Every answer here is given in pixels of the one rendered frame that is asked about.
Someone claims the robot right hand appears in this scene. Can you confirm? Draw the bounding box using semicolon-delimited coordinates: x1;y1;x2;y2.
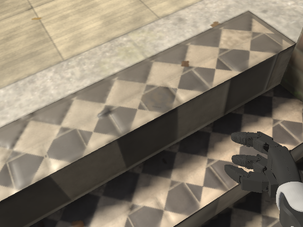
224;131;303;198

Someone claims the robot right forearm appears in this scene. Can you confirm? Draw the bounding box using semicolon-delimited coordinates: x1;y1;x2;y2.
276;182;303;227

